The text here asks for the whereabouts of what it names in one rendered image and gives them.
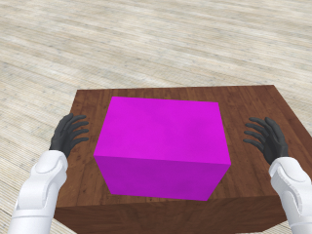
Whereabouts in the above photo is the robot left hand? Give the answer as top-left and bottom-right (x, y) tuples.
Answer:
(49, 112), (89, 159)

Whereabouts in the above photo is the left robot forearm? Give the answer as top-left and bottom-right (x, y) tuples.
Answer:
(7, 150), (68, 234)

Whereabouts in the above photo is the carton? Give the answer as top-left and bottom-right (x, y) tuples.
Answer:
(94, 97), (231, 201)

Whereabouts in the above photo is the robot right hand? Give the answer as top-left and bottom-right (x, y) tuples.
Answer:
(243, 117), (290, 166)

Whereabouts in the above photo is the pedestal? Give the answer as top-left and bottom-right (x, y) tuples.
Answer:
(53, 85), (312, 234)

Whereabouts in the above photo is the right robot forearm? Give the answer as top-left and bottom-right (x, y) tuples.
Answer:
(268, 157), (312, 234)

